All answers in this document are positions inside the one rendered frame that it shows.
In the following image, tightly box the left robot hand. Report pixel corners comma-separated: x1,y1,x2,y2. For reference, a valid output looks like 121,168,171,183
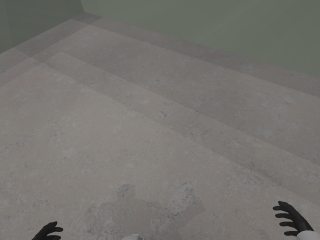
32,221,63,240

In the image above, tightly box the right robot hand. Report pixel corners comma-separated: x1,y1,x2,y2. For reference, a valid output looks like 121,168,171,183
273,201,314,237

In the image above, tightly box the robot right forearm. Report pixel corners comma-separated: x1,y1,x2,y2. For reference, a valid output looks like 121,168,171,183
296,230,320,240

